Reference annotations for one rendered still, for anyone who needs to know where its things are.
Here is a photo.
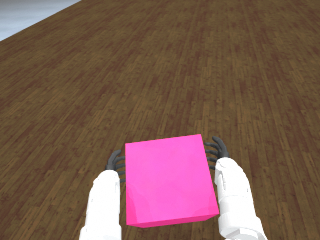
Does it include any carton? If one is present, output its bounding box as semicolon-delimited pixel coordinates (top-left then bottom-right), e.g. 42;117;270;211
125;134;219;228

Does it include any right robot hand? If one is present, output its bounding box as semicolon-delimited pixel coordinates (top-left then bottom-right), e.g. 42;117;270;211
204;136;230;170

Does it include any right robot forearm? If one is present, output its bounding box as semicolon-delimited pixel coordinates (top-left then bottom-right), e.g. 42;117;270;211
214;157;267;240

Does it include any left robot forearm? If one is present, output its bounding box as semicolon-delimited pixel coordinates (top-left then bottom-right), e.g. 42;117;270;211
79;170;122;240

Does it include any left robot hand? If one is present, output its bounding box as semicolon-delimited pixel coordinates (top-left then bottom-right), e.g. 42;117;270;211
104;149;126;183

